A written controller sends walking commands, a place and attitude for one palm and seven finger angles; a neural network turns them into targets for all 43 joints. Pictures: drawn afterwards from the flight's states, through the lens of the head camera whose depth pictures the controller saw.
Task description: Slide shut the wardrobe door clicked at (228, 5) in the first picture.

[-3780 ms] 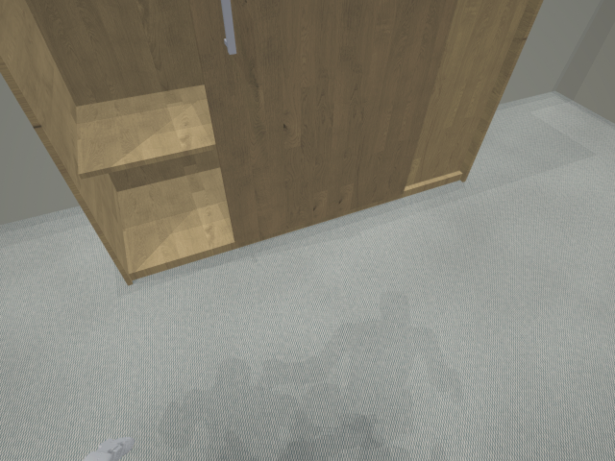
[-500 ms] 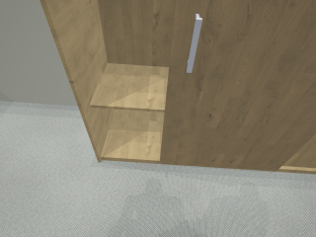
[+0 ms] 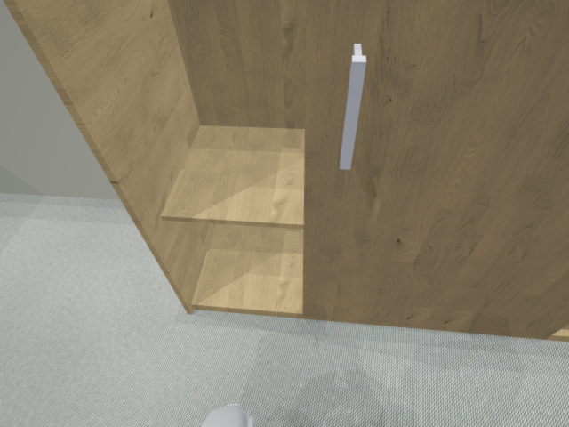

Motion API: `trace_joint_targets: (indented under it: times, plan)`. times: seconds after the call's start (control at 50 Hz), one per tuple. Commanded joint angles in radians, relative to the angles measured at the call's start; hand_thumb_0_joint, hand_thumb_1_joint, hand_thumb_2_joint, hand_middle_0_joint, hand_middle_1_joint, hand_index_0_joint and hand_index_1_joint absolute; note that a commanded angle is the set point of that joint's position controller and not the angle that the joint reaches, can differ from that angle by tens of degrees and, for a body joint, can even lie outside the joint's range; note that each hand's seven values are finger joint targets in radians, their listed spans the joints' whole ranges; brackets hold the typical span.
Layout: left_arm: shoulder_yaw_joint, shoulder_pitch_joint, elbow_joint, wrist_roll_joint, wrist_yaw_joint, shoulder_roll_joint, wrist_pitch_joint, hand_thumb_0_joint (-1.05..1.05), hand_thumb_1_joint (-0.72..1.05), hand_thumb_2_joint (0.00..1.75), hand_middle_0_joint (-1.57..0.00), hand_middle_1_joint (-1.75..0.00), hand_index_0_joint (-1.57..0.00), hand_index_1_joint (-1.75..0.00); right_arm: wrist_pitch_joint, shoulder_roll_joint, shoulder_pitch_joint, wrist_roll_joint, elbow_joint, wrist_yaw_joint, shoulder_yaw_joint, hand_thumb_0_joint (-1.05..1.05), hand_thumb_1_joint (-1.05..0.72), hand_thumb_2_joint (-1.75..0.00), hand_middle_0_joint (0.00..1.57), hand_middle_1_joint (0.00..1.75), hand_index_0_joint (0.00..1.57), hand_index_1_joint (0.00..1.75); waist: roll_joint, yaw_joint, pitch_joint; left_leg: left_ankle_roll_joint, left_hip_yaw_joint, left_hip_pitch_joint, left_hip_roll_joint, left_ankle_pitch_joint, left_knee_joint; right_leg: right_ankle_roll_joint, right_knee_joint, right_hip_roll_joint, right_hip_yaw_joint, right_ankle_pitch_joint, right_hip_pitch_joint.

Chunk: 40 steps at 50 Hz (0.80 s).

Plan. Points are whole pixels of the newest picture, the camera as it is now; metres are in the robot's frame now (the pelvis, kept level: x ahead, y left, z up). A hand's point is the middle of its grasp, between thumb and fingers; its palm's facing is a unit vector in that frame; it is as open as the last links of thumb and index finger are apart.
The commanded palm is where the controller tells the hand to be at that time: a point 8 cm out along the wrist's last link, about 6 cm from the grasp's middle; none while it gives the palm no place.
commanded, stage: take the last steps up to it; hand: right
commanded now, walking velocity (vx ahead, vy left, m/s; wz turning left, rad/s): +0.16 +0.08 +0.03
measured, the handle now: (350, 111) +0.55 -0.07 +0.16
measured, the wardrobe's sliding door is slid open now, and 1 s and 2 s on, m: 0.42 0.42 0.42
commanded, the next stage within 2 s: come to a stop and stand still in 0.02 s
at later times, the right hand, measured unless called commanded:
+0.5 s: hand out of the picture +0.17 -0.15 -0.17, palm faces +0.07 +0.97 -0.25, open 7.3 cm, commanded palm none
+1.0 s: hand out of the picture +0.02 -0.23 -0.19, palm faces +0.03 +0.99 -0.15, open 7.4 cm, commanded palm none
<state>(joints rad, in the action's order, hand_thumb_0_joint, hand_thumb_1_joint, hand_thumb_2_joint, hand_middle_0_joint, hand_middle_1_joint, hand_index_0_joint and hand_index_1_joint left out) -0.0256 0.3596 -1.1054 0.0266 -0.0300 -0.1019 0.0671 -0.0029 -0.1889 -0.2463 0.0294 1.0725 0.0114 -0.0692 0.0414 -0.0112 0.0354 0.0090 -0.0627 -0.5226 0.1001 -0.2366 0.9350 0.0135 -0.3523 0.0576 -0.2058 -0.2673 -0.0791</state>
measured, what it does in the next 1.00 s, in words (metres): steps on the spot: left foot, then right foot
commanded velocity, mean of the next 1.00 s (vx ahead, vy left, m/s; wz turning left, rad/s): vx -0.06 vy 0.04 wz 0.00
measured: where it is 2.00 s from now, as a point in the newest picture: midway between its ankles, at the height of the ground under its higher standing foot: outside the picture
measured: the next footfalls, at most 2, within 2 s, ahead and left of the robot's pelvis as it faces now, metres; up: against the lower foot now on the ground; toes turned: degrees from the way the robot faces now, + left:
left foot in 0.16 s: +0.18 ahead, +0.15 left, +0.00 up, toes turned +8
right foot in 0.66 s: +0.08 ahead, -0.09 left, +0.00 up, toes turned -3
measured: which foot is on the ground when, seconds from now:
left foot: up 0.00-0.14, down 0.16-0.66, up 0.68-1.00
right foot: down 0.00-0.18, up 0.20-0.64, down 0.66-1.00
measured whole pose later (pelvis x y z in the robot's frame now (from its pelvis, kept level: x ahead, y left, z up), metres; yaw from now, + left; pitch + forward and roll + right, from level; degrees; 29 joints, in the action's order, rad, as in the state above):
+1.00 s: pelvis +0.06 -0.04 +0.01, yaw +1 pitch +1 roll +3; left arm -0.02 0.30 -1.07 0.02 -0.07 -0.12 0.01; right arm -0.08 -0.24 -0.34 0.03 1.12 -0.01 -0.08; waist 0.08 0.00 0.02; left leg 0.06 0.06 -0.39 -0.01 -0.32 1.01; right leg 0.05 -0.34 0.02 -0.08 -0.20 -0.17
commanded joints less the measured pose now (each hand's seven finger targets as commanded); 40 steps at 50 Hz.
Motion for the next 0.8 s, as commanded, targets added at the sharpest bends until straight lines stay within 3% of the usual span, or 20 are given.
trace_joint_targets:
  times: [0.0,0.06,0.1,0.12,0.14,0.16,0.18,0.2,0.22,0.3,0.4,0.54,0.6,0.62,0.64,0.66,0.68,0.7,0.72,0.78]
  plan:
    - [-0.042,0.088,0.01,0.004,-0.001,-0.158,-0.003,0.0,0.9,0.9,-0.2,-0.3,-0.2,-0.3,0.018,0.009,0.049,-0.006,-0.064,0.007,0.008,0.0,-0.9,-0.9,0.2,0.3,0.2,0.3,-0.19,-0.031,0.079,-0.01,-0.037,0.011,-0.003,0.002,-0.202,0.122,0.103,0.239,0.117,0.394,-0.022]
    - [-0.049,0.076,0.005,0.007,0.0,-0.17,-0.014,0.0,0.9,0.9,-0.2,-0.3,-0.2,-0.3,0.024,0.007,0.049,-0.006,-0.067,0.007,0.004,0.0,-0.9,-0.9,0.2,0.3,0.2,0.3,-0.197,-0.019,0.078,-0.026,-0.064,0.109,-0.03,0.013,-0.294,0.114,0.061,0.246,0.124,0.323,-0.047]
    - [-0.045,0.064,0.0,0.001,0.004,-0.161,-0.02,0.0,0.9,0.9,-0.2,-0.3,-0.2,-0.3,0.035,-0.028,-0.056,-0.003,-0.034,0.001,-0.006,0.0,-0.9,-0.9,0.2,0.3,0.2,0.3,-0.13,0.038,0.03,-0.039,-0.089,0.313,-0.07,0.081,-0.405,0.081,-0.077,0.204,0.1,0.303,-0.113]
    - [-0.038,0.063,-0.004,-0.007,0.008,-0.14,-0.018,0.0,0.9,0.9,-0.2,-0.3,-0.2,-0.3,0.047,-0.07,-0.161,0.0,-0.004,-0.007,-0.016,0.0,-0.9,-0.9,0.2,0.3,0.2,0.3,-0.053,0.089,-0.032,-0.049,-0.021,0.473,-0.018,0.168,-0.453,0.043,-0.236,0.147,0.057,0.241,-0.178]
    - [-0.023,0.134,0.002,-0.016,0.012,-0.069,-0.016,0.0,0.9,0.9,-0.2,-0.3,-0.2,-0.3,0.062,-0.161,-0.217,0.005,0.011,-0.024,-0.033,0.0,-0.9,-0.9,0.2,0.3,0.2,0.3,0.191,0.087,-0.148,-0.118,0.267,0.658,0.224,0.417,-0.498,-0.01,-0.486,0.03,0.007,-0.098,-0.342]
    - [-0.017,0.139,0.013,-0.027,-0.001,-0.077,-0.035,0.0,0.9,0.9,-0.2,-0.3,-0.2,-0.3,0.059,-0.192,-0.233,-0.017,0.002,-0.028,-0.024,0.0,-0.9,-0.9,0.2,0.3,0.2,0.3,0.186,0.068,-0.217,-0.188,0.35,0.582,0.33,0.68,-0.569,-0.02,-0.633,-0.004,0.118,-0.371,-0.278]
    - [-0.019,0.135,0.003,-0.028,-0.008,-0.069,-0.044,0.0,0.9,0.9,-0.2,-0.3,-0.2,-0.3,0.054,-0.166,-0.139,-0.019,-0.013,-0.035,-0.007,0.0,-0.9,-0.9,0.2,0.3,0.2,0.3,0.079,0.032,-0.155,-0.204,0.261,0.483,0.308,0.759,-0.57,-0.02,-0.659,0.019,0.184,-0.348,-0.249]
    - [-0.021,0.12,-0.004,-0.029,-0.006,-0.051,-0.061,0.0,0.9,0.9,-0.2,-0.3,-0.2,-0.3,0.053,-0.13,-0.068,-0.015,-0.02,-0.044,-0.005,0.0,-0.9,-0.9,0.2,0.3,0.2,0.3,0.173,0.016,-0.13,-0.172,0.219,0.409,0.269,0.846,-0.568,-0.023,-0.671,0.027,0.174,-0.309,-0.235]
    - [-0.023,0.117,-0.006,-0.032,-0.008,-0.068,-0.071,0.0,0.9,0.9,-0.2,-0.3,-0.2,-0.3,0.045,-0.124,-0.024,-0.011,-0.043,-0.051,0.001,0.0,-0.9,-0.9,0.2,0.3,0.2,0.3,0.146,0.008,-0.098,-0.177,0.194,0.378,0.27,0.872,-0.549,-0.029,-0.695,0.031,0.198,-0.283,-0.255]
    - [-0.036,0.024,0.011,-0.023,-0.006,-0.083,-0.112,0.0,0.9,0.9,-0.2,-0.3,-0.2,-0.3,0.023,-0.115,-0.004,-0.008,-0.062,-0.064,-0.011,0.0,-0.9,-0.9,0.2,0.3,0.2,0.3,0.022,0.027,-0.066,-0.195,0.131,0.352,0.261,0.855,-0.556,-0.058,-0.73,0.001,0.203,-0.234,-0.322]
    - [-0.058,-0.049,0.073,-0.01,0.008,-0.124,-0.139,0.0,0.9,0.9,-0.2,-0.3,-0.2,-0.3,0.01,-0.135,0.021,-0.007,-0.094,-0.07,-0.023,0.0,-0.9,-0.9,0.2,0.3,0.2,0.3,0.072,0.026,-0.11,-0.202,0.115,0.365,0.262,0.744,-0.57,-0.079,-0.809,-0.022,0.235,-0.151,-0.392]
    - [-0.044,-0.104,0.131,-0.015,0.022,-0.124,-0.112,0.0,0.9,0.9,-0.2,-0.3,-0.2,-0.3,-0.008,-0.17,0.056,0.013,-0.13,-0.058,-0.026,0.0,-0.9,-0.9,0.2,0.3,0.2,0.3,0.161,0.022,-0.101,-0.182,0.117,0.289,0.21,0.264,-0.618,-0.057,-0.489,-0.026,0.177,-0.161,-0.259]
    - [-0.03,-0.023,0.103,-0.018,0.02,-0.114,-0.084,0.0,0.9,0.9,-0.2,-0.3,-0.2,-0.3,-0.015,-0.148,0.062,0.002,-0.111,-0.051,-0.011,0.0,-0.9,-0.9,0.2,0.3,0.2,0.3,0.13,-0.021,-0.11,-0.1,0.089,0.172,0.125,-0.056,-0.567,-0.04,-0.114,-0.033,0.147,0.024,-0.021]
    - [-0.035,0.0,0.098,-0.015,0.018,-0.17,-0.07,0.0,0.9,0.9,-0.2,-0.3,-0.2,-0.3,-0.023,-0.106,0.032,-0.01,-0.11,-0.047,0.003,0.0,-0.9,-0.9,0.2,0.3,0.2,0.3,-0.054,-0.024,-0.091,-0.052,0.058,0.098,0.06,-0.162,-0.451,-0.033,0.001,0.031,0.244,-0.005,0.017]
    - [-0.046,-0.023,0.12,-0.001,0.015,-0.247,-0.059,0.0,0.9,0.9,-0.2,-0.3,-0.2,-0.3,-0.026,-0.036,-0.006,-0.019,-0.114,-0.042,0.017,0.0,-0.9,-0.9,0.2,0.3,0.2,0.3,-0.34,-0.014,-0.039,0.01,-0.011,0.04,-0.045,-0.256,-0.298,0.011,0.163,0.244,0.534,-0.096,-0.114]
    - [-0.044,-0.105,0.154,0.007,0.008,-0.285,-0.07,0.0,0.9,0.9,-0.2,-0.3,-0.2,-0.3,-0.032,-0.054,0.017,-0.013,-0.114,-0.041,0.013,0.0,-0.9,-0.9,0.2,0.3,0.2,0.3,-0.324,-0.008,0.031,0.008,0.057,0.07,-0.065,-0.265,-0.186,0.08,0.238,0.328,0.624,-0.176,-0.284]
    - [-0.04,-0.153,0.163,0.012,-0.006,-0.277,-0.07,0.0,0.9,0.9,-0.2,-0.3,-0.2,-0.3,-0.041,-0.074,0.021,-0.004,-0.105,-0.034,0.003,0.0,-0.9,-0.9,0.2,0.3,0.2,0.3,-0.248,0.005,0.084,0.005,0.113,0.075,-0.053,-0.2,-0.087,0.089,0.269,0.317,0.587,-0.198,-0.338]
    - [-0.036,-0.178,0.153,0.01,-0.016,-0.255,-0.065,0.0,0.9,0.9,-0.2,-0.3,-0.2,-0.3,-0.046,-0.087,-0.009,0.001,-0.082,-0.028,-0.007,0.0,-0.9,-0.9,0.2,0.3,0.2,0.3,-0.256,0.033,0.091,0.005,0.135,0.065,-0.064,-0.154,-0.01,0.069,0.248,0.268,0.524,-0.164,-0.327]
    - [-0.027,-0.183,0.148,0.008,-0.019,-0.231,-0.061,0.0,0.9,0.9,-0.2,-0.3,-0.2,-0.3,-0.044,-0.097,-0.041,0.003,-0.056,-0.022,-0.013,0.0,-0.9,-0.9,0.2,0.3,0.2,0.3,-0.193,0.042,0.085,0.009,0.149,0.042,-0.08,-0.096,0.044,0.046,0.218,0.224,0.46,-0.116,-0.28]
    - [-0.028,-0.111,0.123,-0.005,-0.031,-0.208,-0.05,0.0,0.9,0.9,-0.2,-0.3,-0.2,-0.3,-0.038,-0.097,-0.107,0.003,-0.02,-0.016,-0.017,0.0,-0.9,-0.9,0.2,0.3,0.2,0.3,-0.166,0.028,0.011,0.037,0.142,-0.022,-0.1,-0.006,0.119,0.012,0.16,0.174,0.332,0.142,-0.078]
